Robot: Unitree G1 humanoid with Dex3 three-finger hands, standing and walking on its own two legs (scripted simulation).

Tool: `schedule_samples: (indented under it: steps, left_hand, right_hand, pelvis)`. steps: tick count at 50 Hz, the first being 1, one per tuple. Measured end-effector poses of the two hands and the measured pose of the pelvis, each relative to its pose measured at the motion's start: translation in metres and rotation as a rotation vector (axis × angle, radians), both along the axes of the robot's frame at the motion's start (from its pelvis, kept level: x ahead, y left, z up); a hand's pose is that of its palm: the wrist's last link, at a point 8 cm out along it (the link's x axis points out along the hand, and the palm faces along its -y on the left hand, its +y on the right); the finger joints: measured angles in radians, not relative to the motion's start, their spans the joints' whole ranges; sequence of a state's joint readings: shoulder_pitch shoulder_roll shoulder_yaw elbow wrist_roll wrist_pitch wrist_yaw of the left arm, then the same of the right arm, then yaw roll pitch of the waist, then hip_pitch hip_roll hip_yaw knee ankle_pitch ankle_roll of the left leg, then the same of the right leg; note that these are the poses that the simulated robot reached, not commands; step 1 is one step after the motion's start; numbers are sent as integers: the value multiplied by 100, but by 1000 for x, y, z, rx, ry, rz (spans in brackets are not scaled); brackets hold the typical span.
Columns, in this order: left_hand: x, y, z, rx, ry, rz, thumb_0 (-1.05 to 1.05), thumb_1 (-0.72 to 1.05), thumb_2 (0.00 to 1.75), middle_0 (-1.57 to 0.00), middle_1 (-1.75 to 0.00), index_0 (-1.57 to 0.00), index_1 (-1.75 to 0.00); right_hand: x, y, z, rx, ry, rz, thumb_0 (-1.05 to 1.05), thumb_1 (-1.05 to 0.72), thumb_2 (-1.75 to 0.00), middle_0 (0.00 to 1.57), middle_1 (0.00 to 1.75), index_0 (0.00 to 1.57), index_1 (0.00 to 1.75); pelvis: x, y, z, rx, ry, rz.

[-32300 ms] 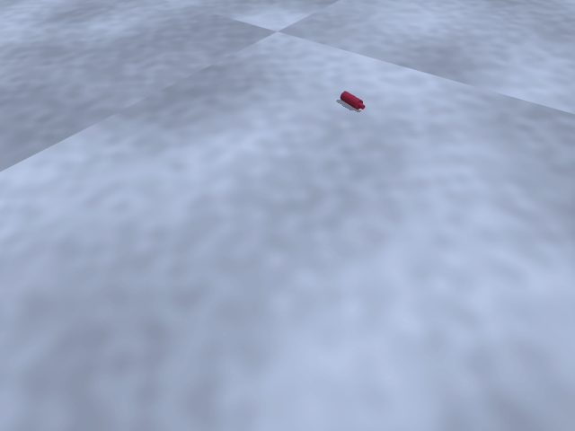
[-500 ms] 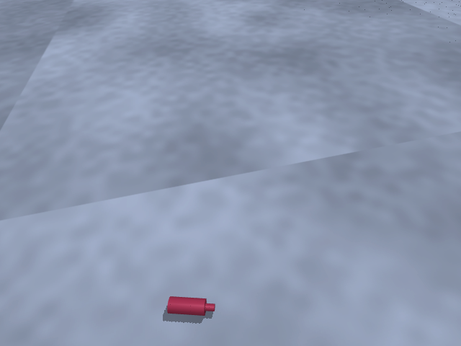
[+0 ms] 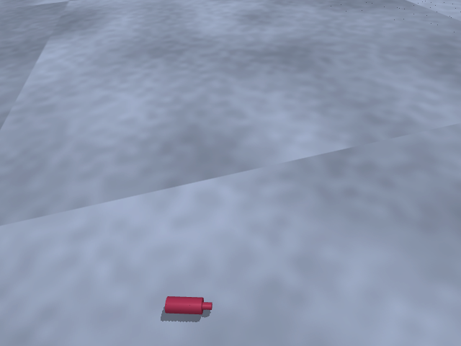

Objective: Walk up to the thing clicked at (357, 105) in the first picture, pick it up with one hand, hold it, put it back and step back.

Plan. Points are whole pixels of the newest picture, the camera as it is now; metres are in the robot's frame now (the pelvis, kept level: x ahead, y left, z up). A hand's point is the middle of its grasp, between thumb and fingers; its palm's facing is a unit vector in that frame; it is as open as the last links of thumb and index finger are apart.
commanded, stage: stand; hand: left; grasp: from above
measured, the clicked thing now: (189, 305) +0.45 +0.24 -0.75
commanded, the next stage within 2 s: step back in 1.44 s
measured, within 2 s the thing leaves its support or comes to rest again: neither
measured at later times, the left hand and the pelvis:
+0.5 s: hand out of the picture +0.08 +0.21 -0.16, palm faces +0.00 -0.96 -0.28, open 7.4 cm; pelvis +0.02 +0.00 +0.00, yaw -1 degrees
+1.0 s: hand out of the picture +0.04 +0.19 -0.17, palm faces -0.01 -0.97 -0.23, open 7.4 cm; pelvis +0.02 +0.00 +0.00, yaw -2 degrees
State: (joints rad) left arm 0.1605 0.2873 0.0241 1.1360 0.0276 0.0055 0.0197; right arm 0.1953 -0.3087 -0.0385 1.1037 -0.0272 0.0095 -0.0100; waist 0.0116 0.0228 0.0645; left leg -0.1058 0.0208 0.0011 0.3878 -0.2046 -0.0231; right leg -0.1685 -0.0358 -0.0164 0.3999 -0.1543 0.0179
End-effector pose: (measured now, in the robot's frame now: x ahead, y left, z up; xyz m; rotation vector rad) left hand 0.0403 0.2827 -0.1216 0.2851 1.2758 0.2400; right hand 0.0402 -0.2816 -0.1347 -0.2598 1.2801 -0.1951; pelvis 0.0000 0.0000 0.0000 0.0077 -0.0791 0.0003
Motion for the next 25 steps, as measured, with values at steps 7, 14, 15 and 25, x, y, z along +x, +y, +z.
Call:
schedule_samples:
  steps: [7,14,15,25]
  left_hand:
    - [12,-3,0,-8,-4,-8,1,90,90,-20,-30,-20,-30]
    - [26,-9,-1,-24,-9,-17,1,90,90,-20,-30,-20,-30]
    - [27,-10,-2,-27,-9,-19,1,90,90,-20,-30,-20,-30]
    - [34,-27,-7,-67,11,-20,1,91,90,-20,-30,-20,-30]
  right_hand:
    - [-2,-4,1,-7,22,-5,1,-91,-90,20,30,20,30]
    - [4,2,0,6,25,-8,1,-91,-90,20,30,20,30]
    - [6,4,-1,9,25,-9,1,-91,-90,20,30,20,30]
    - [14,23,-7,51,29,-18,1,-91,-90,20,30,20,30]
  pelvis:
    - [5,-2,1,-1,6,-5]
    - [11,-2,1,-1,14,-11]
    - [12,-2,1,-1,15,-12]
    - [21,-1,2,0,23,-21]
